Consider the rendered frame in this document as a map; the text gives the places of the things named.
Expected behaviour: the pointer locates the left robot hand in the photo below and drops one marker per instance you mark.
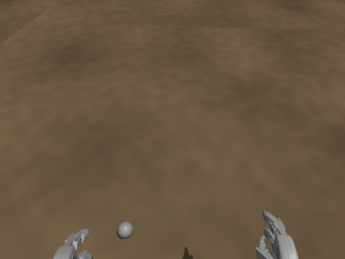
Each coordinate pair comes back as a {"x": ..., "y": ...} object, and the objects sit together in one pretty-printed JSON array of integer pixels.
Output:
[{"x": 72, "y": 243}]

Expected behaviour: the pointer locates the ball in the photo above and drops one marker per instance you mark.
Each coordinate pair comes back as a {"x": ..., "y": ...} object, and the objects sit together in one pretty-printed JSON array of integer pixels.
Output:
[{"x": 125, "y": 229}]

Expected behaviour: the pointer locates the right robot hand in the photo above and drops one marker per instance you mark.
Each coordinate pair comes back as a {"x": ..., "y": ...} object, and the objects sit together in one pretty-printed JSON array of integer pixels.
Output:
[{"x": 282, "y": 244}]

